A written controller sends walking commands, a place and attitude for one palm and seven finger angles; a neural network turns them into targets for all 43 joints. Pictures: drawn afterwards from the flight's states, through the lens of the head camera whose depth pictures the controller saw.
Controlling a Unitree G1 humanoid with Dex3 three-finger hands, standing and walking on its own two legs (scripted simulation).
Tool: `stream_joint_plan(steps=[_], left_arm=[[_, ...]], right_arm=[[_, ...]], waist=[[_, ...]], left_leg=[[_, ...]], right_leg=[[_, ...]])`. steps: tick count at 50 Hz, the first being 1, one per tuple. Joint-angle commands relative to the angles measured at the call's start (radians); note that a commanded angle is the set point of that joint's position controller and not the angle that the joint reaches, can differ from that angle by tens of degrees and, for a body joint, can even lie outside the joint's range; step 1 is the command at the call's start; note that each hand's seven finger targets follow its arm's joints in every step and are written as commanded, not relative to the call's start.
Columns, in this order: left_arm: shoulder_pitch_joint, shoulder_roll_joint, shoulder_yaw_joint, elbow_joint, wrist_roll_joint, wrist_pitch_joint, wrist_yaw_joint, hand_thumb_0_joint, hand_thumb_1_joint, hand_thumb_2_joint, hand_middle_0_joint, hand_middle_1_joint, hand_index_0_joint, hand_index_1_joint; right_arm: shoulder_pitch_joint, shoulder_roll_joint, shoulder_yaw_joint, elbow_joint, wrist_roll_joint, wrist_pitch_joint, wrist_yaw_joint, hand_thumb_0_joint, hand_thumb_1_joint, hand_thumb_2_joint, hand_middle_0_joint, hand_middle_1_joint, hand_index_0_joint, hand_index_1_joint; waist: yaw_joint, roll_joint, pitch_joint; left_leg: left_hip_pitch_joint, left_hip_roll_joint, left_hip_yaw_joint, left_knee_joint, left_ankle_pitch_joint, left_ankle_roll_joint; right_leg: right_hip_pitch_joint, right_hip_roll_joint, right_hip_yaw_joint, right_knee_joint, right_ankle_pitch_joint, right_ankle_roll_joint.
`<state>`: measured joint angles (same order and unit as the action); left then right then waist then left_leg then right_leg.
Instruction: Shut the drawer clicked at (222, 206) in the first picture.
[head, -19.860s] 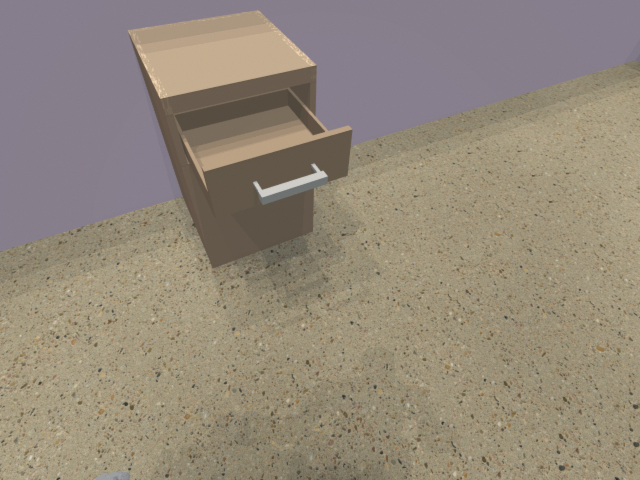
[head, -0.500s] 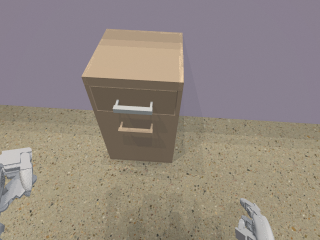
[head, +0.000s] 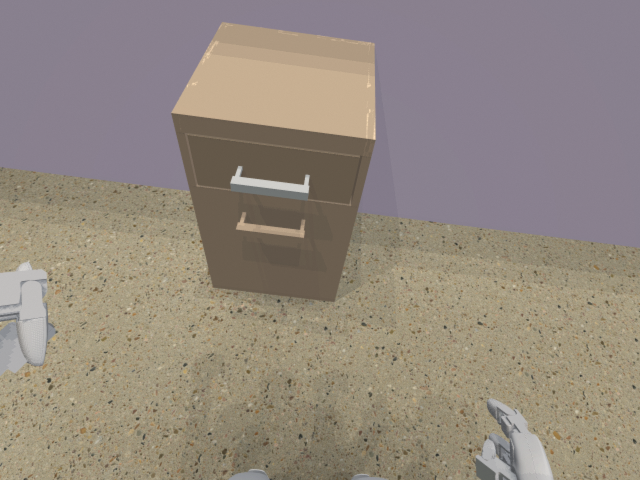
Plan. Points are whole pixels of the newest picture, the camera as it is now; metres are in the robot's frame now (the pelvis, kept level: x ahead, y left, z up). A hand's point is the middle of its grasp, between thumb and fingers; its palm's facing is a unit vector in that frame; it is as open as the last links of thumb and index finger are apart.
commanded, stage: step back with the hand held close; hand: left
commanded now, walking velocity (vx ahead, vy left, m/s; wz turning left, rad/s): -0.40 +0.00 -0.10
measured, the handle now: (271, 181) +0.75 +0.12 -0.17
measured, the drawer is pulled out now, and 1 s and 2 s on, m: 0.00 0.00 0.00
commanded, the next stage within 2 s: stop stepping back and stand still in 0.22 s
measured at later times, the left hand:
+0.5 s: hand out of the picture +0.08 +0.17 +0.19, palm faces +0.20 -0.80 -0.57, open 3.2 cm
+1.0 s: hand out of the picture +0.03 +0.22 +0.18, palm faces +0.33 -0.84 -0.43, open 3.2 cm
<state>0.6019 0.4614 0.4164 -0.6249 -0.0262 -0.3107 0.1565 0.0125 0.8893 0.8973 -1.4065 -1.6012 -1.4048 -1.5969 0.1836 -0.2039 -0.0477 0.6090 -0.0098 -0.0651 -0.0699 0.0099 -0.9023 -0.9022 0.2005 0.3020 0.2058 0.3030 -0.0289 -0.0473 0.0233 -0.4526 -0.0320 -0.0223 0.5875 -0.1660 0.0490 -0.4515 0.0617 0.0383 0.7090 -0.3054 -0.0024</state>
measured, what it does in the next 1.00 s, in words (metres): walks backwards: right foot, then left foot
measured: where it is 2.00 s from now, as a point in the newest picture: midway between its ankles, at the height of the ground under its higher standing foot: outside the picture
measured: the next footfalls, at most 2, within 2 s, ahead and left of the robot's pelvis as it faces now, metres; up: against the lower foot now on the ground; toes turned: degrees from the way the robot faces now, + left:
right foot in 0.34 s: -0.16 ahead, -0.13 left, +0.00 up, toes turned -7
left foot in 0.62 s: -0.09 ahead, +0.10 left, +0.00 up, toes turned -1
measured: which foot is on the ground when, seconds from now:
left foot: down 0.00-0.38, up 0.40-0.60, down 0.62-1.00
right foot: up 0.00-0.32, down 0.34-1.00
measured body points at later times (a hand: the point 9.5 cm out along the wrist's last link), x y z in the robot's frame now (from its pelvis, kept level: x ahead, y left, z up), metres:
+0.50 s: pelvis -0.12 -0.04 +0.01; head -0.10 -0.04 +0.46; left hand +0.06 +0.21 +0.23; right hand -0.02 -0.30 -0.09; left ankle -0.05 +0.08 -0.68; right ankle -0.20 -0.13 -0.73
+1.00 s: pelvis -0.17 -0.01 +0.01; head -0.17 +0.00 +0.46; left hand +0.01 +0.27 +0.20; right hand -0.01 -0.24 -0.07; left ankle -0.13 +0.10 -0.73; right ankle -0.20 -0.13 -0.73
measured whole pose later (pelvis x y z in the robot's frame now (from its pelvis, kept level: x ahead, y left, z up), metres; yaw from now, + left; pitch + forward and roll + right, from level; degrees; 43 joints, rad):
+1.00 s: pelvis -0.17 -0.01 +0.01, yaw -5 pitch -1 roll -1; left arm 0.62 0.37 0.37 -0.52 -0.05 -0.24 0.15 0.01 0.89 0.90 -1.40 -1.60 -1.40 -1.60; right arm 0.20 -0.17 0.01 0.59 0.02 -0.08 -0.05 0.01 -0.90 -0.90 0.20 0.30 0.21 0.30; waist 0.00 0.01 0.00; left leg -0.28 0.04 0.06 0.52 -0.23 0.01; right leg -0.17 0.00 -0.04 0.48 -0.29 0.00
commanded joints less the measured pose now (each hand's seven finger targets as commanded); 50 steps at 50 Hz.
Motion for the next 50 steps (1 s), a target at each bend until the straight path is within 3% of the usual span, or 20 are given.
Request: stream_joint_plan(steps=[1,4,7,11,15,16,17,18,19,20,22,23,27,32,33,34,35,37,43,50], left_arm=[[-0.028,0.141,0.140,-0.228,-0.010,-0.074,0.013,0.000,0.900,0.900,-1.400,-1.600,-1.400,-1.600],[0.009,0.092,0.088,-0.233,-0.022,-0.068,0.007,0.000,0.900,0.900,-1.400,-1.600,-1.400,-1.600],[0.004,0.087,0.073,-0.262,-0.026,-0.073,-0.005,0.000,0.900,0.900,-1.400,-1.600,-1.400,-1.600],[-0.003,0.118,0.099,-0.291,-0.041,-0.070,-0.014,0.000,0.900,0.900,-1.400,-1.600,-1.400,-1.600],[0.097,0.170,0.182,-0.300,-0.070,-0.075,-0.031,0.000,0.900,0.900,-1.400,-1.600,-1.400,-1.600],[0.117,0.189,0.201,-0.302,-0.074,-0.079,-0.038,0.000,0.900,0.900,-1.400,-1.600,-1.400,-1.600],[0.175,0.211,0.224,-0.304,-0.073,-0.069,-0.038,0.000,0.900,0.900,-1.400,-1.600,-1.400,-1.600],[0.205,0.218,0.229,-0.282,-0.082,-0.056,-0.034,0.000,0.900,0.900,-1.400,-1.600,-1.400,-1.600],[0.197,0.191,0.206,-0.232,-0.089,-0.021,-0.031,0.000,0.900,0.900,-1.400,-1.600,-1.400,-1.600],[0.199,0.143,0.202,-0.179,-0.086,0.014,-0.021,0.000,0.900,0.900,-1.400,-1.600,-1.400,-1.600],[0.182,0.104,0.187,-0.141,-0.068,0.041,-0.013,0.000,0.900,0.900,-1.400,-1.600,-1.400,-1.600],[0.153,0.090,0.165,-0.095,-0.057,0.041,-0.001,0.000,0.900,0.900,-1.400,-1.600,-1.400,-1.600],[0.009,0.044,0.037,-0.001,-0.026,0.053,0.022,0.000,0.900,0.900,-1.400,-1.600,-1.400,-1.600],[-0.104,0.095,0.015,-0.166,-0.001,0.023,0.021,0.000,0.900,0.900,-1.400,-1.600,-1.400,-1.600],[-0.081,0.097,0.025,-0.173,-0.001,0.021,0.016,0.000,0.900,0.900,-1.400,-1.600,-1.400,-1.600],[-0.036,0.126,0.069,-0.206,0.007,0.016,0.022,0.000,0.900,0.900,-1.400,-1.600,-1.400,-1.600],[-0.008,0.136,0.083,-0.254,0.006,0.011,0.022,0.000,0.900,0.900,-1.400,-1.600,-1.400,-1.600],[0.018,0.132,0.101,-0.255,-0.004,0.010,0.018,0.000,0.900,0.900,-1.400,-1.600,-1.400,-1.600],[0.054,0.062,0.083,-0.054,-0.035,0.019,0.008,0.000,0.900,0.900,-1.400,-1.600,-1.400,-1.600],[-0.057,0.035,0.018,-0.097,-0.019,0.031,-0.001,0.000,0.900,0.900,-1.400,-1.600,-1.400,-1.600]], right_arm=[[-0.044,-0.125,-0.036,-0.141,-0.021,-0.108,0.000,0.000,-0.900,-0.900,0.200,0.300,0.200,0.300],[-0.021,-0.126,-0.040,-0.106,-0.014,-0.134,0.016,0.000,-0.900,-0.900,0.200,0.300,0.200,0.300],[-0.015,-0.126,-0.027,-0.088,-0.022,-0.151,0.025,0.000,-0.900,-0.900,0.200,0.300,0.200,0.300],[-0.035,-0.120,-0.016,-0.079,-0.037,-0.151,0.032,0.000,-0.900,-0.900,0.200,0.300,0.200,0.300],[-0.064,-0.109,-0.017,-0.110,-0.041,-0.117,0.045,0.000,-0.900,-0.900,0.200,0.300,0.200,0.300],[-0.068,-0.107,-0.019,-0.121,-0.033,-0.101,0.047,0.000,-0.900,-0.900,0.200,0.300,0.200,0.300],[-0.053,-0.105,-0.016,-0.143,-0.018,-0.083,0.047,0.000,-0.900,-0.900,0.200,0.300,0.200,0.300],[-0.066,-0.092,-0.008,-0.164,0.001,-0.060,0.046,0.000,-0.900,-0.900,0.200,0.300,0.200,0.300],[-0.065,-0.093,-0.027,-0.175,0.040,-0.051,0.041,0.000,-0.900,-0.900,0.200,0.300,0.200,0.300],[-0.069,-0.102,-0.032,-0.157,0.044,-0.038,0.036,0.000,-0.900,-0.900,0.200,0.300,0.200,0.300],[-0.093,-0.054,-0.011,-0.158,0.043,-0.013,0.033,0.000,-0.900,-0.900,0.200,0.300,0.200,0.300],[-0.119,-0.049,-0.005,-0.166,0.046,-0.016,0.018,0.000,-0.900,-0.900,0.200,0.300,0.200,0.300],[-0.108,-0.110,-0.005,-0.121,0.038,-0.071,-0.011,0.000,-0.900,-0.900,0.200,0.300,0.200,0.300],[-0.065,-0.151,-0.024,-0.140,0.038,-0.104,-0.009,0.000,-0.900,-0.900,0.200,0.300,0.200,0.300],[-0.051,-0.157,-0.026,-0.144,0.039,-0.104,-0.005,0.000,-0.900,-0.900,0.200,0.300,0.200,0.300],[-0.035,-0.128,-0.014,-0.143,0.033,-0.100,-0.004,0.000,-0.900,-0.900,0.200,0.300,0.200,0.300],[-0.034,-0.110,-0.001,-0.150,0.034,-0.095,0.001,0.000,-0.900,-0.900,0.200,0.300,0.200,0.300],[-0.049,-0.117,-0.004,-0.162,0.038,-0.094,0.011,0.000,-0.900,-0.900,0.200,0.300,0.200,0.300],[-0.050,-0.097,0.000,-0.157,0.042,-0.069,0.021,0.000,-0.900,-0.900,0.200,0.300,0.200,0.300],[-0.078,-0.107,0.015,-0.165,0.027,-0.080,0.005,0.000,-0.900,-0.900,0.200,0.300,0.200,0.300]], waist=[[0.001,0.237,-0.133],[0.016,0.168,-0.176],[0.011,0.276,-0.221],[0.019,0.324,-0.267],[0.039,0.329,-0.309],[0.037,0.275,-0.296],[0.034,0.179,-0.300],[0.034,-0.005,-0.227],[0.038,-0.205,-0.179],[0.030,-0.183,-0.109],[-0.004,-0.094,-0.135],[-0.003,-0.093,-0.093],[0.008,-0.093,-0.005],[0.028,-0.042,-0.080],[0.027,-0.013,-0.094],[0.019,0.106,-0.135],[0.021,0.166,-0.163],[0.025,0.170,-0.148],[0.000,-0.031,-0.006],[0.012,0.085,-0.001]], left_leg=[[-0.073,0.374,-0.311,-0.364,-0.122,0.138],[0.225,0.316,-0.186,-0.280,0.208,0.099],[0.351,0.295,-0.156,-0.284,0.285,0.087],[0.366,0.283,-0.140,-0.328,0.180,0.063],[0.292,0.232,-0.055,-0.282,0.102,-0.001],[0.263,0.192,-0.015,-0.227,0.022,-0.023],[0.301,0.094,0.059,-0.098,-0.107,-0.054],[0.248,0.036,0.112,0.147,-0.187,-0.080],[0.113,-0.014,0.060,0.422,-0.244,-0.092],[-0.048,0.017,-0.007,0.499,-0.227,-0.074],[-0.120,0.077,0.008,0.404,-0.172,-0.066],[-0.071,0.081,0.031,0.265,-0.167,-0.062],[0.152,0.034,0.109,-0.044,-0.110,-0.020],[0.288,0.130,0.023,-0.155,0.175,0.037],[0.312,0.142,0.021,-0.157,0.245,0.038],[0.352,0.137,0.037,-0.124,0.333,0.045],[0.357,0.136,0.027,-0.131,0.382,0.040],[0.296,0.147,0.005,-0.131,0.282,0.020],[0.187,0.086,0.044,-0.070,-0.105,-0.020],[0.216,0.150,-0.038,-0.246,-0.154,0.008]], right_leg=[[0.117,-0.003,0.065,0.409,-0.163,0.001],[-0.010,-0.018,-0.004,0.246,-0.212,0.007],[0.002,-0.012,-0.031,0.109,-0.229,0.011],[0.096,0.013,-0.066,-0.058,-0.242,-0.001],[0.289,0.002,-0.106,-0.358,-0.043,-0.025],[0.309,-0.031,-0.098,-0.423,0.033,-0.031],[0.258,-0.100,-0.071,-0.498,0.081,-0.048],[0.138,-0.247,0.036,-0.552,0.091,-0.087],[0.016,-0.406,0.240,-0.564,-0.076,-0.163],[0.069,-0.388,0.185,-0.500,0.129,-0.160],[0.221,-0.349,0.080,-0.369,0.331,-0.149],[0.225,-0.320,0.071,-0.360,0.392,-0.129],[0.150,-0.301,0.075,-0.383,0.201,-0.064],[0.301,-0.209,0.056,-0.230,0.511,0.058],[0.304,-0.196,0.056,-0.183,0.554,0.063],[0.281,-0.179,0.013,-0.160,0.571,0.046],[0.290,-0.160,-0.022,-0.138,0.516,0.032],[0.295,-0.131,-0.026,-0.184,0.328,0.016],[0.179,-0.209,0.123,-0.410,0.059,-0.038],[0.188,-0.112,0.005,-0.342,0.020,0.006]])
